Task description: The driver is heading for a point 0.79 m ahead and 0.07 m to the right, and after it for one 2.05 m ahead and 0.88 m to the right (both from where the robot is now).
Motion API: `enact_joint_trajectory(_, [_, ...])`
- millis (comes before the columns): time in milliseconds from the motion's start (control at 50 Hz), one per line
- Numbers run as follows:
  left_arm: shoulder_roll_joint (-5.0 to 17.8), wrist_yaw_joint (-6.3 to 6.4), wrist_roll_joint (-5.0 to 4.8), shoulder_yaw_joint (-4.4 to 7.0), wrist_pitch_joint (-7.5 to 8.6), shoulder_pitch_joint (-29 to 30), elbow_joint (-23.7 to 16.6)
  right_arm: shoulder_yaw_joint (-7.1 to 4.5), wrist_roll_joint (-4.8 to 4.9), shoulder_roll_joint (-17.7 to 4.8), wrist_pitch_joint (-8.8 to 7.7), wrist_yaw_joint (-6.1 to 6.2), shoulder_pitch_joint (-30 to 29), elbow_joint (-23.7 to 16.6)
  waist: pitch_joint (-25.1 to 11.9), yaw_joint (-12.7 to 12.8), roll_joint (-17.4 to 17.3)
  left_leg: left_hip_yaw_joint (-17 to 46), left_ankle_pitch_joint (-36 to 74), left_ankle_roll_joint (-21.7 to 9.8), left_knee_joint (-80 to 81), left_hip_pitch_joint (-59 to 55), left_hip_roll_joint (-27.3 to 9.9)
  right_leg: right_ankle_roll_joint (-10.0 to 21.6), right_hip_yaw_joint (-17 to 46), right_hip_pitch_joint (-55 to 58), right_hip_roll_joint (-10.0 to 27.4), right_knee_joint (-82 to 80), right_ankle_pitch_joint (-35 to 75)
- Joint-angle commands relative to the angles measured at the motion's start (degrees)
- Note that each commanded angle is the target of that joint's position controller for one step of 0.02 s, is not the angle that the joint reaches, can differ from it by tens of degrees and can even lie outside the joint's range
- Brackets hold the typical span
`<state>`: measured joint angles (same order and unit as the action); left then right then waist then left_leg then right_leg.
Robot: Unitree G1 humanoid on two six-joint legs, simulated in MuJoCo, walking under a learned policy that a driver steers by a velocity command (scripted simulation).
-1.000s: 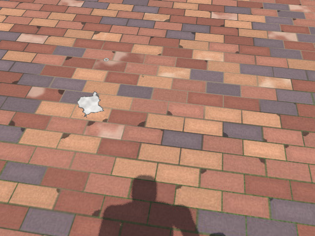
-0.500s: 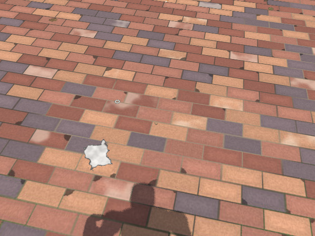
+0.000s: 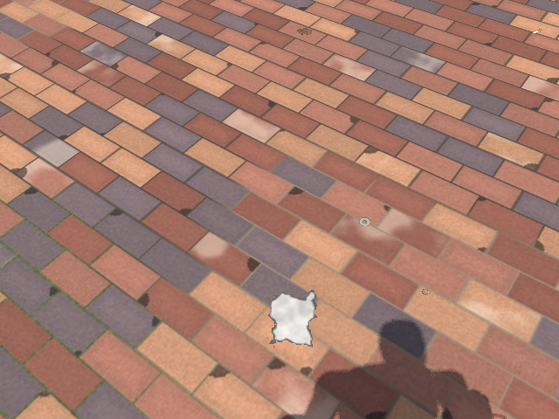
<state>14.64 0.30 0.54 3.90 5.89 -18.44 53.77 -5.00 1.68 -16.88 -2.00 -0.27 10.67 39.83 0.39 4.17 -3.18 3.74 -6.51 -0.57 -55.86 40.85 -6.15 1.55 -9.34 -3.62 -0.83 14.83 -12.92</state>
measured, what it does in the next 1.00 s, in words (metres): walks ahead, turning right: left foot, then right foot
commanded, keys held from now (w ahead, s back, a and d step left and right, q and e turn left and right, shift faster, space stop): w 0.24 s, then w+e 0.76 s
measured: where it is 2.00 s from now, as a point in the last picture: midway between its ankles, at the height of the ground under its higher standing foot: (384, 223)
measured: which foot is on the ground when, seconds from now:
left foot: up 0.00-0.20, down 0.22-0.78, up 0.80-1.00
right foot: down 0.00-0.24, up 0.26-0.76, down 0.78-1.00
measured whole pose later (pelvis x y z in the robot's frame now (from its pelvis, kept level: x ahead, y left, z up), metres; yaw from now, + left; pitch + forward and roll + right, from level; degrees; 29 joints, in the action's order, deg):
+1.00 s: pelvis +0.55 -0.02 +0.00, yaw -16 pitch +2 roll +0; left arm 15.2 -1.1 -0.7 4.3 3.1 -16.6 44.2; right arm -4.0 -0.5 -16.4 -6.1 0.8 7.3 41.5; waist 2.4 1.9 -1.4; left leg 4.3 -16.3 1.8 -60.2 35.1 -6.1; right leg 6.1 3.1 -14.5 -6.4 22.2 -9.4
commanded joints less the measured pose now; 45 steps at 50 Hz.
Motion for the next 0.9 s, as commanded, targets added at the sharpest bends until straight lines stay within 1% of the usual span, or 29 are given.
enact_joint_trajectory(20, [9.2, 0.39, -0.29, 1.7, 0.56, 3.1, -4.0, 0.71, -0.26, 0.2, -0.68, -1.1, -4.6, -5.6, 2.6, -0.4, 6.5, -1.5, 7.0, -0.4, 9.2, 1.0, -0.5, 7.3, 5.1, 0.7, 14.8, -6.5, 19.4])
enact_joint_trajectory(80, [9.9, 0.09, -1.07, 1.72, -0.24, -0.9, -2.4, 1.39, -0.22, 1.3, -0.87, -2.01, -9.7, -7.7, 4.7, 1.2, 5.5, -4.0, 6.2, -1.8, 16.2, -0.2, 1.1, 7.6, 3.7, 3.9, 16.2, -6.1, 20.9])
enact_joint_trajectory(140, [11.5, -0.08, -1.96, 2.0, -1.36, -2.3, -1.3, 1.1, -0.25, 0.0, -1.08, -2.76, -12.1, -9.5, 5.1, 0.0, 6.6, -6.0, 0.6, -4.0, 20.7, -2.8, 3.2, 7.1, 2.6, 8.7, 18.0, -2.8, 30.3])
enact_joint_trajectory(180, [13.5, 0.23, -2.23, 2.42, -1.96, -1.7, -0.9, -0.24, -0.78, -2.8, -1.0, -2.83, -7.7, -9.0, 0.9, -4.2, 9.5, -8.3, -3.5, -6.3, 22.5, -12.5, 6.8, 6.1, 1.1, 10.2, 18.1, 5.7, 48.8])
enact_joint_trajectory(200, [13.5, 0.46, -2.27, 2.25, -2.34, -0.7, -0.9, -1.61, -0.79, -5.0, -0.89, -2.6, 0.4, -6.6, -3.8, -9.2, 9.0, -9.3, 0.1, -8.0, 26.2, -24.2, 8.8, 4.8, -0.7, 7.9, 16.6, 15.1, 53.2])
enact_joint_trajectory(220, [12.2, 0.72, -1.82, 1.67, -2.21, -0.6, -1.5, -3.23, -0.84, -8.3, -0.52, -1.65, 9.4, -3.9, -9.0, -13.1, 7.3, -5.4, 3.8, -9.7, 25.5, -40.7, 7.0, 2.8, -1.6, -2.5, 14.3, 27.5, 44.8])
enact_joint_trajectory(240, [5.7, 0.09, 0.02, -0.48, -1.22, -4.1, -4.2, -4.38, -1.5, -14.5, -0.4, -0.74, 15.1, -2.5, -16.7, -11.2, -6.0, 19.8, 1.6, -17.3, 25.3, -63.8, -8.7, -0.6, -1.7, -26.9, 6.5, 50.5, 7.0])
enact_joint_trajectory(260, [5.7, -0.74, -1.27, -1.02, 0.54, -5.4, -2.8, -3.16, -1.59, -12.2, -0.78, -0.71, 15.8, -3.1, -25.7, -10.7, -7.1, 40.3, -0.1, -22.4, 34.7, -66.7, -17.9, -0.7, 10.6, -34.0, 1.1, 62.0, -21.7])
enact_joint_trajectory(280, [9.6, -1.16, -3.75, 0.53, 0.99, 0.3, -4.3, -1.91, -1.97, -8.6, -1.25, -1.1, 12.9, -2.6, -18.3, -11.4, -2.6, 31.0, 1.7, -18.9, 36.0, -60.5, -15.8, -0.1, 14.0, -38.6, 4.1, 64.7, -18.7])
enact_joint_trajectory(300, [8.9, -1.12, -4.17, 0.29, 1.06, 3.6, -5.5, -1.38, -1.83, -6.8, -1.65, -1.16, 9.2, -2.4, -10.6, -9.6, -1.6, 20.7, 5.5, -16.4, 36.7, -50.9, -13.1, 0.3, 13.2, -38.9, 6.5, 61.7, -13.9])
enact_joint_trajectory(320, [8.1, -0.78, -3.1, 0.41, 0.69, 4.3, -5.1, -0.82, -1.68, -4.8, -2.04, -1.38, 5.5, -2.1, -6.4, -7.1, 0.8, 14.5, 7.6, -14.4, 38.5, -42.9, -10.3, 0.1, 12.9, -36.9, 8.6, 57.4, -10.0])
enact_joint_trajectory(340, [7.9, -0.57, -2.43, 0.81, -0.24, 3.0, -4.4, -0.36, -1.85, -2.9, -2.58, -1.55, 3.0, -2.1, -4.4, -5.0, -0.8, 9.8, 8.3, -13.0, 40.8, -37.1, -8.3, -0.1, 13.5, -33.4, 10.0, 54.6, -6.9])
enact_joint_trajectory(360, [6.9, -0.56, -2.46, 0.77, -1.31, 0.7, -3.6, -0.38, -2.06, -2.4, -3.08, -1.6, 1.7, -1.7, -3.8, -3.5, -1.9, 7.4, 7.0, -12.5, 43.3, -33.2, -7.6, -0.5, 14.0, -30.0, 10.4, 53.8, -4.4])
enact_joint_trajectory(400, [5.1, -0.36, -2.47, 0.64, -2.76, -0.3, -3.2, -0.7, -2.32, -2.9, -4.3, -1.43, 1.5, -0.4, -2.3, -2.3, -1.1, 3.7, 8.4, -12.8, 46.6, -30.0, -7.5, -1.3, 14.4, -29.7, 10.1, 52.3, -1.0])
enact_joint_trajectory(440, [4.9, -0.07, -2.36, 0.8, -3.22, 2.6, -4.2, -0.94, -2.89, -3.4, -4.79, -0.77, 2.3, 0.9, 0.1, -2.7, -0.5, 0.1, 9.1, -12.2, 48.3, -30.1, -7.3, -1.9, 16.0, -33.7, 9.7, 48.5, 3.9])
enact_joint_trajectory(500, [4.5, -0.42, -1.91, 0.88, -2.83, 6.4, -5.4, -0.98, -2.93, -3.7, -4.86, 0.17, 3.9, 2.5, 1.5, -3.8, -0.2, -4.8, 9.8, -10.7, 49.1, -33.0, -6.6, -2.1, 16.7, -36.9, 8.3, 39.3, 13.3])
enact_joint_trajectory(560, [3.3, -1.48, -1.55, 0.29, -2.5, 11.5, -7.2, -1.22, -2.52, -4.9, -4.71, 0.81, 4.7, 3.5, 3.3, -5.6, 0.3, -8.9, 9.4, -9.4, 50.0, -34.8, -6.7, -1.6, 13.4, -36.2, 7.4, 30.2, 19.5])
enact_joint_trajectory(660, [2.6, -3.21, -1.49, -0.42, -2.53, 18.9, -11.8, -2.0, -1.37, -6.4, -3.04, 1.48, 8.6, 6.2, 5.9, -8.3, 1.0, -12.1, 14.7, -8.5, 46.3, -45.2, -10.1, 0.7, 9.5, -40.2, 6.6, 22.8, 13.8])
enact_joint_trajectory(680, [2.9, -3.62, -1.55, -0.34, -2.54, 19.3, -12.6, -2.17, -1.11, -6.9, -2.56, 1.62, 8.6, 6.4, 5.7, -8.0, 0.5, -12.7, 18.6, -8.0, 44.4, -46.8, -10.6, 1.4, 8.3, -39.8, 6.0, 22.0, 10.9])
enact_joint_trajectory(720, [4.4, -4.11, -1.74, 0.41, -2.73, 17.3, -13.6, -2.57, -0.85, -8.5, -1.71, 2.06, 7.2, 6.1, 2.7, -5.9, -1.4, -14.5, 37.1, -6.6, 37.7, -48.0, -10.6, 3.6, 4.5, -33.4, 2.7, 21.6, 5.0])
enact_joint_trajectory(740, [5.9, -4.1, -1.86, 1.22, -2.9, 13.6, -13.3, -2.72, -0.71, -9.4, -1.23, 2.29, 6.6, 5.8, -0.2, -3.5, -2.6, -15.2, 46.6, -5.8, 31.4, -47.9, -10.2, 4.9, 2.7, -27.5, 0.3, 21.9, 2.2])
enact_joint_trajectory(760, [8.4, -3.85, -2.07, 2.65, -2.96, 6.1, -11.8, -2.65, -0.5, -9.8, -0.8, 2.44, 5.4, 5.6, -4.3, 0.9, -2.1, -16.5, 50.0, -4.3, 20.9, -45.2, -8.5, 6.7, 1.8, -17.0, -2.3, 19.3, 3.4])
enact_joint_trajectory(780, [12.6, -2.91, -1.99, 4.67, -3.26, -3.3, -9.8, -2.17, -0.67, -9.2, -1.06, 2.66, 5.4, 5.1, -9.5, 5.4, 0.9, -17.0, 39.6, -1.8, 6.0, -34.8, -6.1, 9.4, 7.0, -0.2, -1.4, 16.5, 6.4])
enact_joint_trajectory(800, [18.8, -1.91, -2.28, 6.02, -3.41, -6.1, -9.3, 0.12, -2.88, -1.4, -2.27, 1.96, 9.5, 2.4, -14.0, 1.1, 15.8, -15.1, -8.6, 2.3, -15.7, -9.9, 3.4, 18.4, 35.5, 19.4, 13.5, 14.3, 2.9])
enact_joint_trajectory(820, [17.6, -2.27, -1.66, 5.03, -2.56, -6.9, -11.0, 1.02, -1.57, -1.7, -4.84, 1.06, 8.2, 1.4, -23.3, 1.5, 13.9, -0.7, -28.8, 2.1, -25.6, 0.5, 9.8, 24.6, 59.0, 27.8, 20.4, 4.5, -2.7])
enact_joint_trajectory(840, [13.4, -2.38, -1.18, 3.94, -2.15, -5.9, -10.9, 0.09, 0.7, -5.2, -6.27, 0.28, 1.9, -0.1, -17.6, 3.5, 9.4, 2.8, -24.2, 0.6, -26.4, 6.4, 6.2, 20.9, 51.3, 25.2, 18.8, 2.7, -1.8])
enact_joint_trajectory(860, [11.1, -2.31, -1.71, 3.32, -1.87, -2.5, -11.3, 0.33, 0.68, -5.2, -6.97, 0.25, 0.0, -0.5, -11.1, 1.7, 6.6, 1.9, -19.0, -0.5, -21.7, 6.5, 3.5, 18.5, 42.7, 16.9, 16.3, 2.8, 1.5])
enact_joint_trajectory(880, [9.3, -2.2, -1.85, 2.76, -1.86, 2.0, -12.2, 0.05, -0.8, -5.3, -7.04, 0.76, -0.4, 0.0, -6.8, -1.1, 3.2, 1.4, -15.5, -0.3, -16.3, 3.1, 1.2, 16.5, 36.7, 7.6, 13.8, 2.4, 6.2])
enact_joint_trajectory(900, [7.4, -1.99, -1.4, 2.08, -1.87, 4.9, -13.4, -0.56, -1.77, -6.1, -6.43, 1.08, 0.0, 0.3, -4.7, -3.2, 3.6, 1.3, -13.3, 0.1, -12.7, -1.3, -0.2, 15.7, 32.7, 0.9, 12.0, 1.1, 11.5])
Keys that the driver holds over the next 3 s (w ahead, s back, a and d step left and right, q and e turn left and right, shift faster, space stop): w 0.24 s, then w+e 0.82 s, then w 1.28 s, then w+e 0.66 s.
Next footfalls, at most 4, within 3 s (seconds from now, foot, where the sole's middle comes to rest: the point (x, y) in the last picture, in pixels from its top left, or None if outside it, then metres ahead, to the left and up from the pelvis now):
0.22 left None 0.29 0.15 -0.78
0.78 right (357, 382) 0.59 -0.09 -0.78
1.26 left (314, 268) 0.91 0.03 -0.78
1.78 right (428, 229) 1.07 -0.31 -0.78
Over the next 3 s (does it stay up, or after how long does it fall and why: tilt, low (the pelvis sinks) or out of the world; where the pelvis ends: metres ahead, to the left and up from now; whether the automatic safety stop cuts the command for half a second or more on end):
stays up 1.54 -0.44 -0.01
